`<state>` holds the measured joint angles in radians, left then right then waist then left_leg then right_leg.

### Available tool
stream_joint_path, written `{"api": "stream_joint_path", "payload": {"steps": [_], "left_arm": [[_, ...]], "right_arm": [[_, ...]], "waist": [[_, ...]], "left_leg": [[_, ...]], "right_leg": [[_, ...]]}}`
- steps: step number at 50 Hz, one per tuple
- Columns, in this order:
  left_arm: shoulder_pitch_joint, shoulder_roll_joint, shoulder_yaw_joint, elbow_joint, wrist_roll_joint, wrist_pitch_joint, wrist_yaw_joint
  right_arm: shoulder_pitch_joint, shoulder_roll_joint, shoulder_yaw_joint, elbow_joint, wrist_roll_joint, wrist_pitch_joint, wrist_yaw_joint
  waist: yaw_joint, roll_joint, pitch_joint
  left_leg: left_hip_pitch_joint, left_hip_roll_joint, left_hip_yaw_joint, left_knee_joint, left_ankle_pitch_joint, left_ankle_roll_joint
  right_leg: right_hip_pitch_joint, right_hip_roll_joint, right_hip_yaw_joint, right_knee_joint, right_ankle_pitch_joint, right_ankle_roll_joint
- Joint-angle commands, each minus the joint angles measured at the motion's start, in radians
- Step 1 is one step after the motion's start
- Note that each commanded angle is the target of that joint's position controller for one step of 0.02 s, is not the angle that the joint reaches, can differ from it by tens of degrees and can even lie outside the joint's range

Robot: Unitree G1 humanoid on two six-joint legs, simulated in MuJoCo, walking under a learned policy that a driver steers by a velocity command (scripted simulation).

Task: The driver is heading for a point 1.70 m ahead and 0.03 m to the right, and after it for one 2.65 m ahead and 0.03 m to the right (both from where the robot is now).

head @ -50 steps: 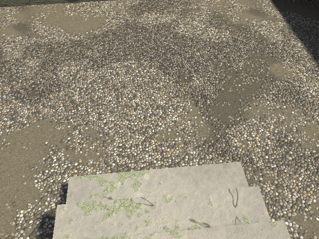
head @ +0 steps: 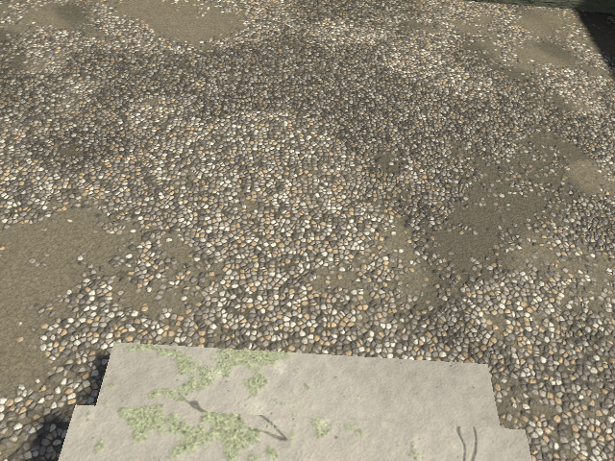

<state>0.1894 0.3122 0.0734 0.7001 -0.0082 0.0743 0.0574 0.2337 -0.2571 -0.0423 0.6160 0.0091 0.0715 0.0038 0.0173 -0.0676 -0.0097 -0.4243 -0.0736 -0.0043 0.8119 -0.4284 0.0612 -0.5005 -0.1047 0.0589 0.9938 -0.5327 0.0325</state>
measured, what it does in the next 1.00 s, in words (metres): steps on the spot: right foot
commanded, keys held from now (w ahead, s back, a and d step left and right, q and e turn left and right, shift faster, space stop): q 0.32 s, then no key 0.16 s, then e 0.52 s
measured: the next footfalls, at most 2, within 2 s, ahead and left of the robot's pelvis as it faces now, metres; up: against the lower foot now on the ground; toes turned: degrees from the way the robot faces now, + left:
right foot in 0.52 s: +0.05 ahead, -0.14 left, +0.00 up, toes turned +21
left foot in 1.02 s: +0.02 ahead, +0.06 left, +0.00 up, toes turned -3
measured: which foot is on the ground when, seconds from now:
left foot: down 0.00-0.58, up 0.60-1.00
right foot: up 0.00-0.50, down 0.52-1.00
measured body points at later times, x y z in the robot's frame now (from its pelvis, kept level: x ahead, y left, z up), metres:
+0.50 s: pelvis -0.01 -0.03 +0.02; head +0.00 -0.01 +0.47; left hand +0.09 +0.25 -0.08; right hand +0.24 -0.21 -0.05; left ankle +0.02 +0.08 -0.70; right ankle +0.02 -0.15 -0.68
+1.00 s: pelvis -0.01 -0.04 +0.04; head +0.01 -0.02 +0.49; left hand +0.11 +0.25 -0.06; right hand +0.19 -0.27 -0.05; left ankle -0.02 +0.07 -0.70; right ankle +0.02 -0.15 -0.70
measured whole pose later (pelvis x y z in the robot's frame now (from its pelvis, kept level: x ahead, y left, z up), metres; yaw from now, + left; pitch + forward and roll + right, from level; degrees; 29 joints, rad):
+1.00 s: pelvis -0.01 -0.04 +0.04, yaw +3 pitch +2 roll +0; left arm 0.21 0.29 0.04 0.59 -0.04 0.11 0.03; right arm 0.12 -0.24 -0.04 0.66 0.00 0.01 -0.01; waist 0.04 -0.02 0.01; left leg -0.29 -0.06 -0.09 0.54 -0.28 -0.03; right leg -0.28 0.15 0.27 0.50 -0.22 -0.03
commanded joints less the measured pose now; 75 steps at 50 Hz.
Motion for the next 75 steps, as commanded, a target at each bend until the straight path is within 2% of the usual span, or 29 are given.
{"api": "stream_joint_path", "payload": {"steps": [1, 3, 4, 7, 11, 14, 23, 26, 27, 28, 29, 30, 32, 34, 38, 42, 46, 50, 51, 52, 53, 54, 57, 59, 64, 68, 72, 74, 75], "left_arm": [[-0.216, 0.087, 0.016, -0.162, -0.028, -0.041, 0.027], [-0.13, 0.098, 0.032, -0.095, 0.011, -0.019, 0.045], [-0.076, 0.097, 0.036, -0.077, 0.024, -0.01, 0.039], [-0.023, 0.04, 0.022, -0.058, 0.035, -0.011, 0.017], [-0.092, -0.007, -0.006, -0.132, 0.039, -0.016, 0.006], [-0.13, 0.01, -0.012, -0.147, 0.045, -0.036, -0.01], [-0.1, -0.015, -0.033, -0.147, -0.012, -0.063, -0.07], [0.035, -0.052, -0.031, -0.071, 0.004, -0.06, -0.082], [0.105, -0.023, -0.032, -0.038, 0.029, -0.064, -0.096], [0.106, -0.001, -0.037, -0.025, 0.053, -0.072, -0.1], [0.01, -0.032, -0.049, -0.06, 0.047, -0.081, -0.098], [-0.053, -0.038, -0.054, -0.076, 0.028, -0.08, -0.091], [-0.044, 0.03, -0.038, -0.09, 0.004, -0.068, -0.074], [-0.034, 0.052, -0.033, -0.11, 0.003, -0.06, -0.056], [0.054, 0.051, -0.026, -0.134, -0.006, -0.04, -0.044], [0.073, 0.095, 0.001, -0.156, -0.007, -0.002, -0.028], [0.004, 0.093, 0.0, -0.181, -0.013, 0.022, -0.029], [-0.06, 0.076, -0.011, -0.198, -0.044, 0.024, -0.015], [-0.057, 0.037, -0.022, -0.214, -0.034, 0.021, -0.012], [-0.019, 0.008, -0.025, -0.232, -0.038, 0.008, -0.008], [-0.019, 0.111, 0.01, -0.218, -0.017, -0.011, -0.01], [-0.008, 0.152, 0.031, -0.192, -0.015, -0.013, -0.012], [0.069, 0.127, 0.037, -0.12, -0.009, 0.023, -0.004], [0.039, 0.093, 0.024, -0.145, -0.02, 0.031, -0.006], [-0.032, 0.042, 0.001, -0.183, -0.02, 0.006, -0.031], [-0.025, 0.052, 0.011, -0.177, -0.02, -0.019, -0.037], [-0.042, 0.012, 0.004, -0.171, -0.021, -0.033, -0.044], [0.067, 0.031, 0.025, -0.099, -0.019, -0.037, -0.048], [0.057, 0.02, 0.02, -0.094, -0.023, -0.041, -0.049]], "right_arm": [[0.133, -0.261, -0.065, -0.056, -0.068, -0.042, 0.017], [0.006, -0.18, -0.037, -0.077, -0.012, -0.03, -0.006], [-0.04, -0.163, -0.028, -0.091, -0.004, -0.022, -0.017], [-0.092, -0.128, -0.006, -0.119, -0.017, -0.012, -0.04], [-0.004, -0.087, 0.009, -0.093, 0.01, 0.005, -0.062], [0.004, -0.117, 0.0, -0.099, 0.001, 0.005, -0.074], [-0.07, -0.113, -0.009, -0.107, 0.001, 0.036, -0.053], [-0.073, -0.039, 0.012, -0.071, 0.013, 0.028, -0.046], [0.007, 0.012, 0.021, -0.039, 0.004, 0.019, -0.037], [0.032, -0.004, 0.011, -0.04, 0.02, 0.003, -0.034], [-0.039, -0.074, -0.011, -0.043, 0.021, -0.015, -0.036], [-0.094, -0.081, -0.018, -0.033, 0.012, -0.022, -0.034], [-0.163, -0.044, -0.014, -0.034, -0.021, -0.021, -0.031], [-0.162, -0.016, -0.01, -0.029, -0.017, -0.028, -0.032], [-0.146, -0.038, -0.024, -0.013, -0.014, -0.032, -0.051], [-0.149, -0.042, -0.024, -0.009, 0.001, -0.061, -0.038], [-0.121, -0.041, -0.017, -0.008, -0.011, -0.073, -0.011], [-0.021, -0.059, -0.028, 0.006, -0.019, -0.077, -0.008], [0.052, -0.121, -0.046, 0.011, -0.03, -0.069, -0.012], [0.075, -0.209, -0.065, 0.017, -0.056, -0.062, -0.015], [0.065, -0.179, -0.06, 0.009, -0.047, -0.067, -0.015], [-0.001, -0.134, -0.043, -0.01, -0.039, -0.066, -0.016], [-0.121, -0.077, -0.014, -0.033, -0.02, -0.06, -0.021], [-0.096, -0.069, -0.007, -0.028, -0.024, -0.052, -0.034], [0.078, -0.136, -0.034, 0.026, -0.019, -0.06, -0.046], [0.116, -0.158, -0.05, 0.057, -0.01, -0.09, -0.03], [0.156, -0.15, -0.057, 0.1, -0.01, -0.108, -0.016], [0.202, -0.15, -0.059, 0.148, -0.032, -0.13, -0.009], [0.197, -0.14, -0.058, 0.157, -0.023, -0.132, -0.007]], "waist": [[-0.087, 0.258, 0.024], [-0.016, 0.187, 0.038], [0.016, 0.174, 0.02], [0.045, 0.117, -0.043], [-0.009, 0.176, -0.062], [-0.029, 0.159, -0.11], [-0.061, 0.285, -0.068], [-0.001, 0.19, -0.064], [-0.035, 0.031, -0.09], [-0.081, -0.14, -0.024], [-0.072, -0.116, 0.054], [-0.069, -0.088, 0.075], [-0.037, -0.068, 0.055], [-0.033, -0.085, 0.053], [0.004, -0.101, -0.011], [0.029, -0.062, -0.083], [0.013, -0.061, -0.117], [-0.053, -0.018, -0.12], [-0.066, 0.137, -0.148], [-0.037, 0.399, -0.1], [-0.044, 0.298, -0.054], [-0.008, 0.206, -0.018], [0.036, 0.106, -0.005], [0.016, 0.133, 0.011], [-0.068, 0.18, 0.017], [-0.071, 0.171, 0.056], [-0.085, 0.161, 0.084], [-0.053, 0.133, 0.049], [-0.055, 0.132, 0.065]], "left_leg": [[0.292, 0.387, -0.784, -0.524, 0.166, 0.279], [0.195, 0.302, -0.615, -0.461, 0.105, 0.195], [0.125, 0.26, -0.541, -0.432, 0.141, 0.174], [0.001, 0.178, -0.419, -0.369, 0.352, 0.17], [0.186, 0.173, -0.468, -0.318, 0.428, 0.197], [0.257, 0.183, -0.521, -0.27, 0.457, 0.191], [0.184, 0.152, -0.558, -0.354, 0.413, 0.189], [0.063, 0.089, -0.509, -0.328, 0.203, 0.126], [-0.004, 0.025, -0.402, -0.183, 0.044, 0.051], [-0.092, -0.027, -0.335, -0.213, -0.115, -0.016], [-0.074, 0.045, -0.285, -0.23, -0.066, -0.06], [0.008, 0.073, -0.25, -0.265, 0.059, -0.079], [0.102, 0.04, -0.201, -0.257, 0.177, -0.096], [0.1, 0.032, -0.164, -0.259, 0.159, -0.103], [-0.034, 0.026, -0.133, -0.174, -0.001, -0.134], [-0.087, 0.017, -0.125, -0.119, -0.015, -0.129], [0.004, 0.006, -0.102, -0.149, 0.026, -0.108], [0.321, 0.054, -0.09, -0.351, 0.312, -0.059], [0.485, 0.201, -0.245, -0.394, 0.505, 0.007], [0.508, 0.42, -0.53, -0.482, 0.617, 0.173], [0.426, 0.51, -0.603, -0.507, 0.523, 0.283], [0.354, 0.483, -0.506, -0.503, 0.502, 0.284], [0.217, 0.323, -0.249, -0.464, 0.565, 0.192], [0.203, 0.265, -0.146, -0.469, 0.446, 0.173], [0.319, 0.316, -0.238, -0.569, -0.107, 0.172], [0.356, 0.386, -0.26, -0.596, -0.171, 0.181], [0.339, 0.396, -0.185, -0.588, -0.112, 0.169], [0.316, 0.413, -0.155, -0.514, -0.041, 0.185], [0.299, 0.404, -0.121, -0.492, -0.023, 0.179]], "right_leg": [[-0.526, 0.124, 0.126, 0.376, -0.079, -0.015], [-0.475, 0.088, 0.115, 0.416, 0.1, -0.004], [-0.407, 0.09, 0.093, 0.451, 0.183, 0.013], [-0.25, 0.136, 0.013, 0.557, 0.361, 0.041], [-0.373, 0.15, 0.045, 0.486, 0.292, 0.058], [-0.324, 0.154, 0.041, 0.377, 0.34, 0.059], [0.045, 0.151, -0.004, -0.161, 0.044, -0.007], [0.376, 0.127, 0.018, -0.533, 0.257, -0.063], [0.496, 0.008, 0.16, -0.561, 0.483, -0.107], [0.403, -0.126, 0.418, -0.669, 0.476, -0.248], [0.307, -0.151, 0.485, -0.744, 0.326, -0.273], [0.258, -0.106, 0.42, -0.737, 0.234, -0.242], [0.23, -0.043, 0.368, -0.74, 0.175, -0.197], [0.257, -0.026, 0.365, -0.741, 0.236, -0.18], [0.446, -0.026, 0.416, -0.655, 0.521, -0.222], [0.528, -0.044, 0.462, -0.596, 0.74, -0.277], [0.448, -0.031, 0.471, -0.567, 0.853, -0.286], [0.19, 0.031, 0.472, -0.491, 0.622, -0.217], [0.022, 0.124, 0.394, -0.303, 0.341, -0.163], [-0.195, 0.313, 0.276, -0.113, -0.128, -0.1], [-0.279, 0.264, 0.242, 0.159, -0.171, -0.03], [-0.297, 0.227, 0.218, 0.318, -0.086, -0.003], [-0.23, 0.219, 0.163, 0.573, 0.132, 0.04], [-0.245, 0.208, 0.098, 0.501, 0.23, 0.054], [-0.356, 0.101, 0.091, 0.206, 0.351, 0.043], [-0.435, 0.066, 0.117, 0.145, 0.343, 0.012], [-0.413, 0.049, 0.097, 0.046, 0.358, -0.013], [-0.366, 0.052, 0.104, 0.19, 0.466, -0.025], [-0.368, 0.045, 0.087, 0.185, 0.477, -0.026]]}}
Keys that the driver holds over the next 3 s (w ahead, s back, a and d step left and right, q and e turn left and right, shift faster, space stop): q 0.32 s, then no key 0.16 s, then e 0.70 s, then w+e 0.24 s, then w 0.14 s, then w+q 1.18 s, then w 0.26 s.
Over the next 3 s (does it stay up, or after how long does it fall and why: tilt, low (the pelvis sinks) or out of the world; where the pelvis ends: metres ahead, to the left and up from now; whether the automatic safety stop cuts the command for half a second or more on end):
stays up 0.69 -0.23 -0.32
